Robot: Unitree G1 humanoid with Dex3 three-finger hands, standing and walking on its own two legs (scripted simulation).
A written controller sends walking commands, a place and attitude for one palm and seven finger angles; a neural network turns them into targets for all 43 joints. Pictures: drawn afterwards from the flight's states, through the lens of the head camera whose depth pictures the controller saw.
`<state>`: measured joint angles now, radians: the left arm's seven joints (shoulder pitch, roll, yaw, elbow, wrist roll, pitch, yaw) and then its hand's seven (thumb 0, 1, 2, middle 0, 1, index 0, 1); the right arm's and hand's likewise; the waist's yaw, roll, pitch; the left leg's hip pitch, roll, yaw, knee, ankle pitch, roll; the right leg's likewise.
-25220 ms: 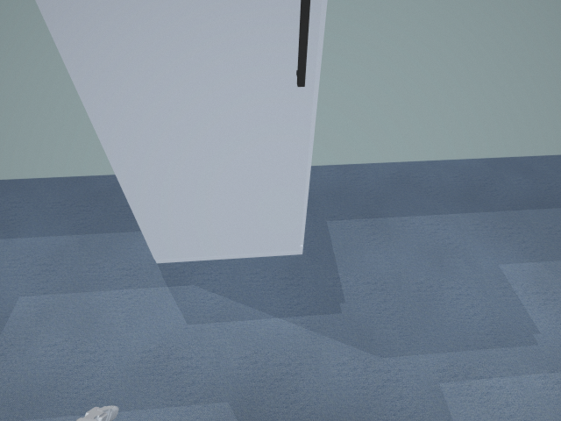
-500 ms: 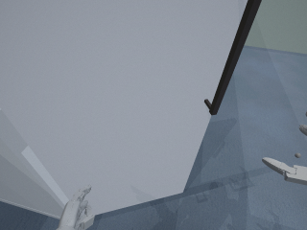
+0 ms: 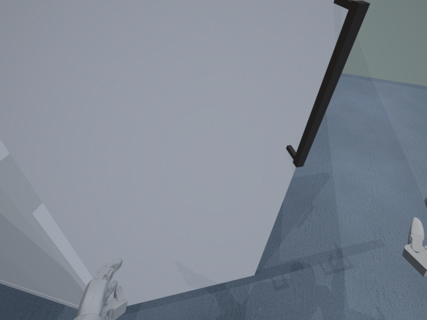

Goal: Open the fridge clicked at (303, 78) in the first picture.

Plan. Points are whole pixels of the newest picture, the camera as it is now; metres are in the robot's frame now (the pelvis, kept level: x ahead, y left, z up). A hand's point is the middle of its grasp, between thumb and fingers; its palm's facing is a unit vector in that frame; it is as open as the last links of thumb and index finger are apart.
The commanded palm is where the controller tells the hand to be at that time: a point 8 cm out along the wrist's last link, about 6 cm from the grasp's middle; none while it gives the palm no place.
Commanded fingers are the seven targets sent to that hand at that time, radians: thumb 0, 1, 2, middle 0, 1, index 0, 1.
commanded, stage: draw the hand back to the body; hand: right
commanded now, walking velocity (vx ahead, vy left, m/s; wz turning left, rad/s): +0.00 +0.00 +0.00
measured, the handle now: (316, 96) +0.45 -0.19 +0.24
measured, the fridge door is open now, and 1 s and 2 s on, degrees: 61 61 61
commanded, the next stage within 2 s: step back with the hand held close in 0.26 s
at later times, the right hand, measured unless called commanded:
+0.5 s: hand (408, 240) +0.19 -0.27 +0.16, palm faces +0.46 +0.80 -0.39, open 7.4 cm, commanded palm +0.13 -0.30 +0.18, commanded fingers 0.00 -0.90 -0.90 0.20 0.30 0.20 0.30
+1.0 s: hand out of the picture +0.11 -0.30 +0.16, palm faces +0.44 +0.77 -0.46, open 7.4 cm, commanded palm +0.04 -0.33 +0.18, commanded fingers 0.00 -0.90 -0.90 0.20 0.30 0.20 0.30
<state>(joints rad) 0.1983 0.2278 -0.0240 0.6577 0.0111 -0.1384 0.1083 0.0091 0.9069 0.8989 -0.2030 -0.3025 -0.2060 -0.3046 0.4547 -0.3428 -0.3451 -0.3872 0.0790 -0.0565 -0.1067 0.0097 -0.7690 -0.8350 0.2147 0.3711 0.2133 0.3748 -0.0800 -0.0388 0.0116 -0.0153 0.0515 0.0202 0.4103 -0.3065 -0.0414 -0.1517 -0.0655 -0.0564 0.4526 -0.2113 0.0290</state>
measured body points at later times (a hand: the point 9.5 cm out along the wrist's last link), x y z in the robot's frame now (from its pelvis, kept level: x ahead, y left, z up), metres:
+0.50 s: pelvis -0.01 +0.00 +0.00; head -0.02 +0.01 +0.45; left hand +0.18 +0.23 -0.08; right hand +0.16 -0.31 +0.18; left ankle -0.05 +0.14 -0.74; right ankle +0.03 -0.14 -0.74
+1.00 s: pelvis -0.09 -0.03 -0.01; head -0.07 -0.04 +0.44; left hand +0.09 +0.20 -0.09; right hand +0.08 -0.34 +0.18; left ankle -0.05 +0.14 -0.74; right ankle +0.02 -0.14 -0.74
